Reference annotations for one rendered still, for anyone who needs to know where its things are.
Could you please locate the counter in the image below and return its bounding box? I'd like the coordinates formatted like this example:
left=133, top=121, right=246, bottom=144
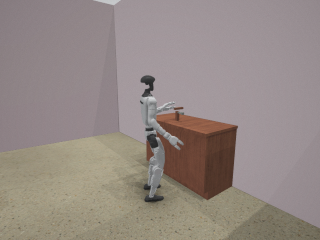
left=146, top=107, right=238, bottom=200

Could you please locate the right robot hand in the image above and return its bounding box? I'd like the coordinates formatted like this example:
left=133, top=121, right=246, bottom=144
left=168, top=135, right=184, bottom=150

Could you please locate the robot right foot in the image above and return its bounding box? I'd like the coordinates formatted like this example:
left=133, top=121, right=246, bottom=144
left=144, top=194, right=164, bottom=202

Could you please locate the robot torso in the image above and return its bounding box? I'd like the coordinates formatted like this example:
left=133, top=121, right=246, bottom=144
left=140, top=94, right=157, bottom=142

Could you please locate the robot left forearm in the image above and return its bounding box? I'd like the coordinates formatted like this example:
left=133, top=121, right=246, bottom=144
left=156, top=106, right=164, bottom=113

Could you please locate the robot right forearm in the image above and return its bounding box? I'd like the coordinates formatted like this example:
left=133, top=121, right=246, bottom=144
left=150, top=119, right=171, bottom=140

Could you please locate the left robot hand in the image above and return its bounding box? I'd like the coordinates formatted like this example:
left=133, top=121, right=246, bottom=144
left=162, top=102, right=176, bottom=111

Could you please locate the robot right upper arm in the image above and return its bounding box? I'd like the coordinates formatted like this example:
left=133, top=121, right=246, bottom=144
left=147, top=97, right=157, bottom=125

